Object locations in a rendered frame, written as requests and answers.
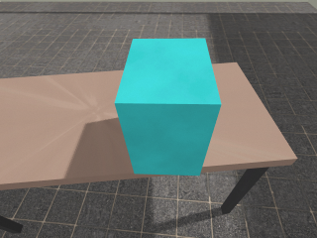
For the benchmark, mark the table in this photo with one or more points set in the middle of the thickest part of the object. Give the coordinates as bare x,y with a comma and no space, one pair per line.
64,129

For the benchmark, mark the carton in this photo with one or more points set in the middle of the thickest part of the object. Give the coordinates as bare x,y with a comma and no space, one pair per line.
168,104

